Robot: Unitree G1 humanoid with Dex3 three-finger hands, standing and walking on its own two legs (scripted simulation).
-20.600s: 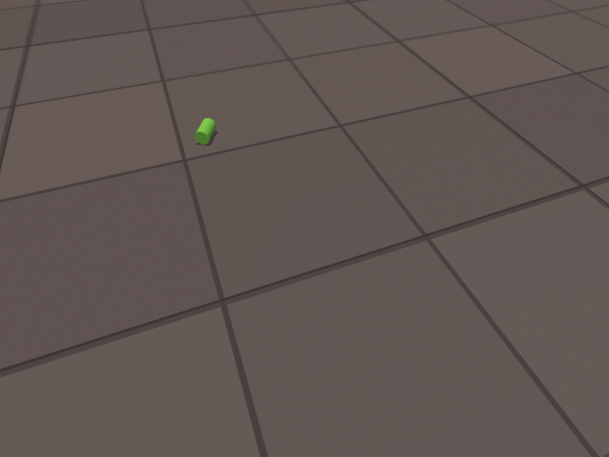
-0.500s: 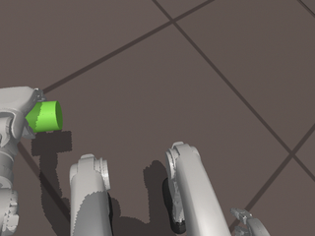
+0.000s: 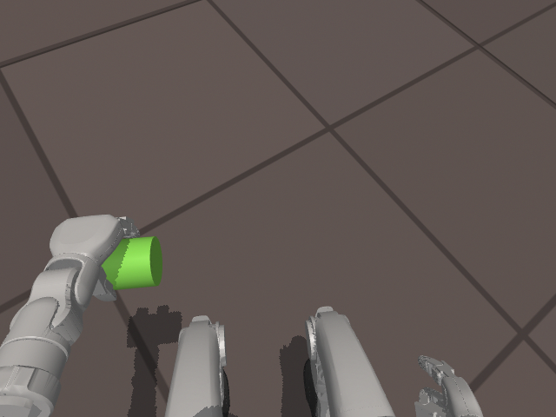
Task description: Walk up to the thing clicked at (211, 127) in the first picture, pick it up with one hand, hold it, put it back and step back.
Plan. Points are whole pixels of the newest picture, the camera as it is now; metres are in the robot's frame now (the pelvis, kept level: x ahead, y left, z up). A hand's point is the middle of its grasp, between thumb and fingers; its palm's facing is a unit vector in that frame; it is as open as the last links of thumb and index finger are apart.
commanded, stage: lift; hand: left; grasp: from above
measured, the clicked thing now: (113, 264) +0.37 +0.25 -0.12
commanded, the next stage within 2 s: hold in 0.72 s
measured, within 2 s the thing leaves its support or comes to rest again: neither
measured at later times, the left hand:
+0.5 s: hand (74, 235) +0.36 +0.23 +0.05, palm faces -0.47 -0.06 -0.88, open 10.5 cm
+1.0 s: hand (54, 206) +0.36 +0.23 +0.11, palm faces -0.47 -0.05 -0.88, open 10.5 cm
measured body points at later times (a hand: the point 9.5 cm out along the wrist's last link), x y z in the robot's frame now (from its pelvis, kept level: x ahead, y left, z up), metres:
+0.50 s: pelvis +0.04 +0.00 +0.14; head +0.11 +0.00 +0.58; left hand +0.38 +0.23 +0.10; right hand +0.13 -0.27 +0.02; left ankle +0.08 +0.12 -0.53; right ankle +0.08 -0.15 -0.53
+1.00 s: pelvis +0.07 +0.00 +0.19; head +0.11 -0.01 +0.63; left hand +0.39 +0.23 +0.16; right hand +0.17 -0.27 +0.06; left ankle +0.08 +0.12 -0.53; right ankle +0.08 -0.15 -0.53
